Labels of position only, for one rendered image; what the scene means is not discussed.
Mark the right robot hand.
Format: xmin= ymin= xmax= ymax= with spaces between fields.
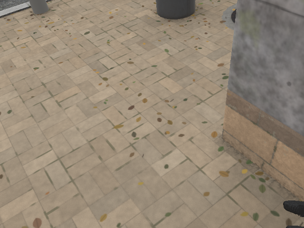
xmin=283 ymin=200 xmax=304 ymax=228

